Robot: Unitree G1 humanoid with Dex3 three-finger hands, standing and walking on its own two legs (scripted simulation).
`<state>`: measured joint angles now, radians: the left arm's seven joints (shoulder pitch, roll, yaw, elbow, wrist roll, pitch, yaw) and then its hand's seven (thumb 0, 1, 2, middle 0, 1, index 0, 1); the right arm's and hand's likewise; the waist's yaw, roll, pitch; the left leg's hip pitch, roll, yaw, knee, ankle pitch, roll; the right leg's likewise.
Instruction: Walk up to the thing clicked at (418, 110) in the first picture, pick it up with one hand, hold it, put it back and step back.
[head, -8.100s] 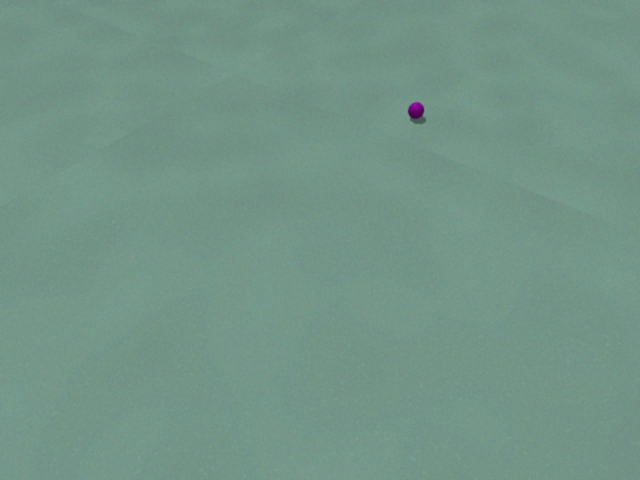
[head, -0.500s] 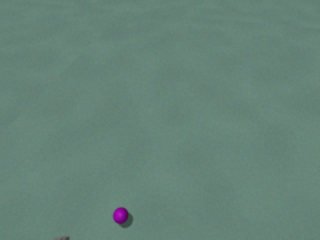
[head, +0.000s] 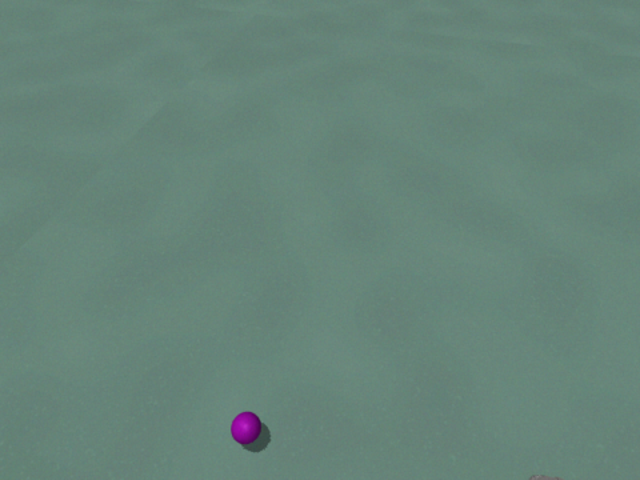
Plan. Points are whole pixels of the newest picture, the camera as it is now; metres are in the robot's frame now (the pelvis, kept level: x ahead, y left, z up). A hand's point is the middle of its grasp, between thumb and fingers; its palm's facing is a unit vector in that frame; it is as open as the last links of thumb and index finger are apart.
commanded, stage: stand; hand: left
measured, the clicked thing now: (246, 427) +0.39 +0.24 -0.74
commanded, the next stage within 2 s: none
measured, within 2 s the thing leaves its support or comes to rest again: neither
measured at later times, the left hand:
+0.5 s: hand out of the picture +0.05 +0.25 -0.16, palm faces -0.02 -0.94 -0.34, open 7.4 cm
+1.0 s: hand out of the picture +0.07 +0.24 -0.16, palm faces -0.02 -0.94 -0.34, open 7.4 cm
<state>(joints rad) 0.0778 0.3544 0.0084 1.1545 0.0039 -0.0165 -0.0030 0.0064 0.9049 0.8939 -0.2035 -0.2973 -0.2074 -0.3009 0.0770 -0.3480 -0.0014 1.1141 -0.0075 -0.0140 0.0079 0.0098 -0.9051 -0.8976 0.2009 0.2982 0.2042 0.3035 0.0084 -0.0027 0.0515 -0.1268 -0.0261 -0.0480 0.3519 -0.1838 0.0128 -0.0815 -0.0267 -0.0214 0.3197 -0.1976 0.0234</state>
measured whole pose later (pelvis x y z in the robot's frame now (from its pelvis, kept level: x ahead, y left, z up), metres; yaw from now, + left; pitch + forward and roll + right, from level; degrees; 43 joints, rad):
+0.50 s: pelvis -0.01 +0.00 +0.00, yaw +0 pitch -2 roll +0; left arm 0.11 0.35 0.00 1.16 0.01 -0.01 -0.01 0.01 0.90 0.89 -0.20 -0.30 -0.21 -0.30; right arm 0.10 -0.36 0.00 1.15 -0.01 -0.01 0.01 0.01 -0.91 -0.90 0.20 0.30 0.20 0.30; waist 0.00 0.00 0.05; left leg -0.14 -0.02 -0.05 0.32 -0.15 0.01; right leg -0.11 -0.03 -0.02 0.32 -0.18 0.02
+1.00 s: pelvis -0.01 -0.01 +0.00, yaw +0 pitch -2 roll +0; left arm 0.10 0.35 0.00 1.14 0.01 -0.01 -0.01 0.01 0.90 0.89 -0.20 -0.30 -0.21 -0.30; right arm 0.10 -0.36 0.01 1.14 -0.01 -0.01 0.01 0.01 -0.91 -0.90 0.20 0.30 0.20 0.30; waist 0.00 0.01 0.05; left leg -0.14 -0.01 -0.06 0.33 -0.16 -0.01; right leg -0.10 -0.01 -0.03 0.32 -0.19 0.00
